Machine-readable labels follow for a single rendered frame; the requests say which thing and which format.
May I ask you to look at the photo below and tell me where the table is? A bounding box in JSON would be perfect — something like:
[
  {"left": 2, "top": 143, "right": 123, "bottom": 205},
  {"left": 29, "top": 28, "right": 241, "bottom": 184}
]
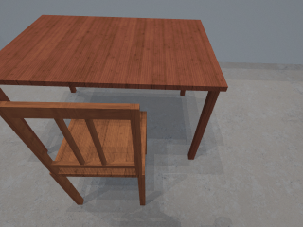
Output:
[{"left": 0, "top": 15, "right": 228, "bottom": 160}]

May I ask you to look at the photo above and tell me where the chair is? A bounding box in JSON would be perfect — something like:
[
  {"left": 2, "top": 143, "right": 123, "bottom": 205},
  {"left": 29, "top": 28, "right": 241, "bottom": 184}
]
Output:
[{"left": 0, "top": 101, "right": 147, "bottom": 206}]

